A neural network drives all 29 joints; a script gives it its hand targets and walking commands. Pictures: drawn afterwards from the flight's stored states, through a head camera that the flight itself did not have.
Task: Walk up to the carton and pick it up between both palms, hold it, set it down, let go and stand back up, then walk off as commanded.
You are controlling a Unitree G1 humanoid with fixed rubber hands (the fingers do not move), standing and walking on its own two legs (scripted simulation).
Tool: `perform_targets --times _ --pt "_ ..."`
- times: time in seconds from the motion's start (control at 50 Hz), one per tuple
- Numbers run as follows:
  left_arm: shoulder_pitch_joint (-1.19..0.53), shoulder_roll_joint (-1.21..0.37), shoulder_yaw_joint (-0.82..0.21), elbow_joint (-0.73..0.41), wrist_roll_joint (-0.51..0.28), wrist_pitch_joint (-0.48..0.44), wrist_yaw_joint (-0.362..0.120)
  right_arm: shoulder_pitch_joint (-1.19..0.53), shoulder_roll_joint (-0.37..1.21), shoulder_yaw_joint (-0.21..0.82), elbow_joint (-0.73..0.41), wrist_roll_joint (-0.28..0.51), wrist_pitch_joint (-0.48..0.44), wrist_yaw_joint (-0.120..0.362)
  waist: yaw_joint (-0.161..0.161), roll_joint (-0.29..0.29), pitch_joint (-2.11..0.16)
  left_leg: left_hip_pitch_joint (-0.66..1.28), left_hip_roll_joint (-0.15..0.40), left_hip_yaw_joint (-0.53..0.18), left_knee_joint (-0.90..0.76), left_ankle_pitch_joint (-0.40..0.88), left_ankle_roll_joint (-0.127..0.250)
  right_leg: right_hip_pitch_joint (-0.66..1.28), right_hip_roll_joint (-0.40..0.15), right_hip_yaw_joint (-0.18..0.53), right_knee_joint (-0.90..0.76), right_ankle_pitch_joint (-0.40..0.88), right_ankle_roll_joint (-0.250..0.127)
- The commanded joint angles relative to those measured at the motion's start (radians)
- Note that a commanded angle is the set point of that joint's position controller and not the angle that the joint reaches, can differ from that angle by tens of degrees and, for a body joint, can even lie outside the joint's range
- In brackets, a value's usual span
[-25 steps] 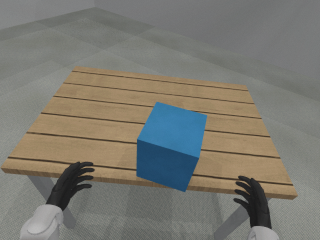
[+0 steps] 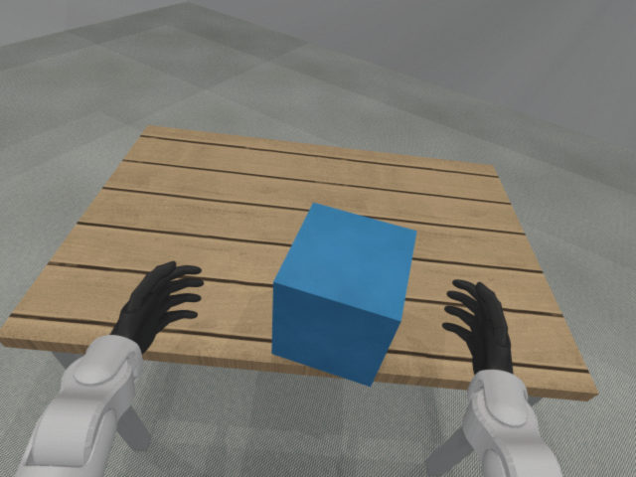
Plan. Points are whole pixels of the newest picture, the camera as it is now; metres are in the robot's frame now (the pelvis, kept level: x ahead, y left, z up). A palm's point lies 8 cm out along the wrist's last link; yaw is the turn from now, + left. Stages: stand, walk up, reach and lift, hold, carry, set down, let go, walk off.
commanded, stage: reach and lift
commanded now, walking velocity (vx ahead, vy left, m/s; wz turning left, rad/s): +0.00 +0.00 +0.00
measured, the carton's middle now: (341, 294) +0.39 -0.04 +0.00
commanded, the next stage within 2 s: none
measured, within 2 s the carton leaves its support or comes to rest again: neither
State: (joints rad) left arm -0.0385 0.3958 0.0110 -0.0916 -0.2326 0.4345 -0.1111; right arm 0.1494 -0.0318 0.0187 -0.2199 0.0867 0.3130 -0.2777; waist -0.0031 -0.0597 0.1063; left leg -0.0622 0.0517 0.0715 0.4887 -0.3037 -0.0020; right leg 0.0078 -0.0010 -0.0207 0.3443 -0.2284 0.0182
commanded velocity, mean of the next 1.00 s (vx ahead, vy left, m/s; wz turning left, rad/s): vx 0.00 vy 0.00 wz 0.00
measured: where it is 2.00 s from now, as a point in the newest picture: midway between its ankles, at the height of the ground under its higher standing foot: outside the picture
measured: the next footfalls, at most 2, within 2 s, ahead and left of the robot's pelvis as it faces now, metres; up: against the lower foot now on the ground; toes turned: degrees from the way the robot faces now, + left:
none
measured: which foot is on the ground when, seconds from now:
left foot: down 0.00-1.00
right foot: down 0.00-1.00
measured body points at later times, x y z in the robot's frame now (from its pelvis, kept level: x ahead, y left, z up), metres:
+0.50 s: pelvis +0.00 +0.00 +0.00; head +0.01 +0.04 +0.45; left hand +0.36 +0.19 +0.12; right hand +0.32 -0.18 +0.10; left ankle -0.01 +0.10 -0.74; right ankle -0.02 -0.14 -0.74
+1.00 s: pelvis -0.01 +0.00 +0.00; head +0.02 +0.04 +0.45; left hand +0.44 +0.17 +0.14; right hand +0.37 -0.19 +0.11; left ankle -0.01 +0.10 -0.74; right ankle -0.02 -0.14 -0.74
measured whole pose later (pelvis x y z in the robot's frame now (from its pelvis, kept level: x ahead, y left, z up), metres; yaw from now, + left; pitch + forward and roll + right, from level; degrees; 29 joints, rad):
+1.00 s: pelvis -0.01 +0.00 +0.00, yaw +0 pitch +1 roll -2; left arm -0.75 0.40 0.01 0.57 -0.23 0.38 -0.05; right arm -0.60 -0.03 -0.08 0.54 0.12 0.20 -0.29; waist -0.12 -0.06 0.04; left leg -0.23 0.05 0.07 0.49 -0.27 0.00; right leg -0.16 0.00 -0.02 0.34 -0.19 0.03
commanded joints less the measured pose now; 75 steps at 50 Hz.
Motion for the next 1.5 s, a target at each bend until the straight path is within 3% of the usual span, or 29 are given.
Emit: perform_targets --times 0.0,0.04,0.08,0.22,0.24,0.3,0.32,0.4,0.54,0.58,0.6,0.62,0.68,0.7,0.74,0.84,0.94,0.96,1.02,1.12,1.16,1.2,1.26,1.3,1.38,1.4,1.42,1.46,1.48 --pt "-0.404 0.053 0.04 -0.126 0.006 -0.003 0.004 -0.31 -0.076 -0.118 0.03 0.117 0.005 -0.017 -0.11 0.247 -0.131 0.018 -0.008 -0.037 -0.174 0.294 -0.059 -0.073 0.009 0.038 -0.059 0.264 -0.025" --pt "-0.422 0.038 0.032 -0.096 0.001 0.022 0.003 -0.354 -0.091 -0.14 0.046 0.128 -0.005 -0.025 -0.121 0.252 -0.167 0.032 -0.007 -0.028 -0.159 0.328 -0.064 -0.072 0.017 0.028 -0.057 0.288 -0.03" --pt "-0.426 0.037 0.047 -0.066 0.01 0.038 0.002 -0.38 -0.099 -0.141 0.026 0.131 -0.015 -0.027 -0.122 0.211 -0.202 0.047 -0.018 -0.029 -0.154 0.38 -0.059 -0.046 0.022 0.029 -0.052 0.357 -0.02" --pt "-0.597 0.032 0.037 -0.011 0.009 0.07 0.009 -0.557 -0.146 -0.175 0.135 0.139 -0.018 -0.022 -0.152 0.218 -0.253 0.078 -0.019 -0.036 -0.141 0.445 -0.067 -0.069 0.03 0.006 -0.042 0.404 -0.011" --pt "-0.552 0.021 0.037 0.003 0.025 0.079 0.005 -0.503 -0.136 -0.161 0.149 0.146 -0.019 -0.026 -0.162 0.22 -0.253 0.102 -0.023 -0.035 -0.13 0.476 -0.071 -0.058 0.033 0.004 -0.043 0.442 -0.011" --pt "-0.657 0.029 0.031 0.061 0.024 0.087 0.007 -0.607 -0.151 -0.172 0.21 0.144 -0.007 -0.021 -0.169 0.224 -0.233 0.064 -0.022 -0.042 -0.144 0.419 -0.067 -0.085 0.029 0.003 -0.044 0.393 -0.01" --pt "-0.641 0.029 0.036 0.027 0.032 0.082 0.01 -0.6 -0.141 -0.16 0.17 0.156 -0.022 -0.023 -0.163 0.227 -0.287 0.09 -0.025 -0.033 -0.133 0.468 -0.069 -0.048 0.031 0.0 -0.037 0.458 -0.004" --pt "-0.756 0.039 0.024 0.063 0.025 0.078 0.023 -0.712 -0.169 -0.194 0.229 0.15 -0.029 -0.019 -0.174 0.239 -0.319 0.099 -0.022 -0.038 -0.12 0.498 -0.077 -0.082 0.04 -0.013 -0.032 0.451 -0.014" --pt "-0.86 0.025 0.023 0.21 0.037 0.079 0.025 -0.823 -0.17 -0.197 0.323 0.152 -0.047 -0.017 -0.192 0.226 -0.371 0.081 -0.031 -0.041 -0.089 0.527 -0.078 -0.081 0.043 -0.016 -0.018 0.51 0.002" --pt "-0.92 0.048 0.022 0.294 0.035 0.062 0.023 -0.882 -0.169 -0.207 0.373 0.14 -0.054 -0.018 -0.199 0.214 -0.37 0.055 -0.033 -0.047 -0.094 0.476 -0.07 -0.097 0.038 -0.017 -0.021 0.469 0.005" --pt "-0.931 0.048 0.025 0.208 0.038 0.052 0.031 -0.879 -0.173 -0.195 0.325 0.156 -0.063 -0.015 -0.198 0.229 -0.439 0.104 -0.034 -0.044 -0.089 0.523 -0.071 -0.079 0.043 -0.024 -0.013 0.511 0.008" --pt "-1.002 0.057 0.027 0.304 0.041 0.043 0.034 -0.947 -0.179 -0.216 0.381 0.134 -0.067 -0.012 -0.2 0.219 -0.437 0.055 -0.031 -0.051 -0.086 0.459 -0.067 -0.105 0.041 -0.019 -0.01 0.44 0.008" --pt "-1.014 0.049 0.023 0.326 0.048 0.018 0.042 -0.951 -0.17 -0.201 0.415 0.141 -0.076 -0.011 -0.202 0.232 -0.498 0.113 -0.029 -0.043 -0.071 0.512 -0.073 -0.095 0.04 -0.028 0.001 0.505 0.007" --pt "-1.074 0.059 0.007 0.395 0.034 0.01 0.043 -1.018 -0.184 -0.208 0.462 0.134 -0.076 -0.011 -0.203 0.222 -0.486 0.081 -0.032 -0.055 -0.074 0.462 -0.066 -0.115 0.038 -0.027 -0.004 0.458 0.008" --pt "-1.08 0.042 0.003 0.32 0.037 -0.005 0.059 -1.019 -0.206 -0.23 0.455 0.141 -0.099 -0.006 -0.215 0.255 -0.561 0.162 -0.026 -0.053 -0.054 0.545 -0.086 -0.142 0.058 -0.045 -0.005 0.493 0.001" --pt "-1.183 0.049 -0.021 0.578 0.024 -0.05 0.052 -1.133 -0.183 -0.215 0.622 0.124 -0.117 -0.011 -0.233 0.22 -0.532 0.075 -0.033 -0.066 -0.048 0.485 -0.079 -0.159 0.043 -0.044 -0.004 0.47 0.005" --pt "-1.253 0.047 -0.027 0.649 0.047 -0.112 0.062 -1.2 -0.188 -0.205 0.719 0.139 -0.169 -0.009 -0.232 0.267 -0.594 0.112 -0.033 -0.069 -0.022 0.546 -0.09 -0.201 0.054 -0.058 0.001 0.497 0.0" --pt "-1.262 0.033 -0.035 0.643 0.057 -0.123 0.065 -1.189 -0.188 -0.22 0.751 0.134 -0.185 -0.009 -0.254 0.28 -0.638 0.143 -0.029 -0.072 -0.012 0.581 -0.102 -0.214 0.06 -0.071 -0.001 0.494 0.0" --pt "-1.234 0.03 -0.04 0.782 0.051 -0.154 0.055 -1.191 -0.161 -0.188 0.804 0.134 -0.208 -0.012 -0.242 0.257 -0.605 0.122 -0.038 -0.069 -0.001 0.583 -0.096 -0.221 0.053 -0.067 -0.015 0.51 0.002" --pt "-1.211 -0.004 -0.035 0.859 0.075 -0.252 0.045 -1.155 -0.115 -0.18 0.911 0.107 -0.309 -0.02 -0.249 0.256 -0.593 0.139 -0.034 -0.084 0.016 0.603 -0.102 -0.278 0.057 -0.075 -0.021 0.468 0.007" --pt "-1.184 -0.023 -0.028 0.917 0.085 -0.29 0.039 -1.139 -0.08 -0.142 0.932 0.11 -0.347 -0.024 -0.228 0.252 -0.58 0.104 -0.041 -0.075 0.028 0.595 -0.097 -0.275 0.05 -0.072 -0.015 0.474 0.012" --pt "-1.164 -0.062 -0.037 0.901 0.092 -0.331 0.045 -1.103 -0.067 -0.145 0.953 0.1 -0.399 -0.026 -0.238 0.26 -0.621 0.133 -0.038 -0.078 0.032 0.609 -0.103 -0.314 0.058 -0.085 -0.013 0.47 0.013" --pt "-1.13 -0.092 -0.013 0.948 0.108 -0.39 0.045 -1.072 -0.028 -0.12 0.982 0.087 -0.464 -0.023 -0.211 0.242 -0.666 0.116 -0.039 -0.074 0.06 0.62 -0.096 -0.338 0.055 -0.077 -0.004 0.464 0.015" --pt "-1.121 -0.099 0.018 0.908 0.152 -0.415 0.049 -1.042 -0.036 -0.132 1.017 0.077 -0.507 -0.021 -0.21 0.269 -0.712 0.138 -0.037 -0.08 0.073 0.667 -0.104 -0.361 0.06 -0.081 -0.001 0.467 0.007" --pt "-1.084 -0.132 0.052 1.007 0.195 -0.449 0.042 -1.008 -0.023 -0.123 1.075 0.058 -0.563 -0.017 -0.193 0.235 -0.699 0.114 -0.043 -0.075 0.068 0.614 -0.085 -0.384 0.057 -0.081 -0.014 0.426 0.008" --pt "-1.089 -0.132 0.059 0.949 0.217 -0.459 0.049 -0.988 -0.026 -0.131 1.062 0.059 -0.584 -0.02 -0.195 0.246 -0.744 0.127 -0.044 -0.073 0.07 0.636 -0.088 -0.376 0.057 -0.076 -0.013 0.458 0.01" --pt "-1.069 -0.13 0.075 1.025 0.224 -0.481 0.047 -0.989 -0.011 -0.137 1.11 0.041 -0.592 -0.017 -0.19 0.221 -0.705 0.086 -0.045 -0.076 0.071 0.601 -0.08 -0.388 0.051 -0.07 -0.008 0.424 0.014" --pt "-1.055 -0.14 0.089 0.95 0.232 -0.507 0.051 -0.977 0.009 -0.111 1.051 0.056 -0.625 -0.01 -0.168 0.226 -0.789 0.099 -0.051 -0.068 0.087 0.657 -0.077 -0.37 0.053 -0.068 0.004 0.481 0.016" --pt "-1.037 -0.157 0.084 0.942 0.238 -0.518 0.051 -0.955 0.018 -0.113 1.048 0.05 -0.641 -0.011 -0.179 0.231 -0.827 0.115 -0.052 -0.069 0.088 0.679 -0.081 -0.381 0.057 -0.077 0.002 0.49 0.015"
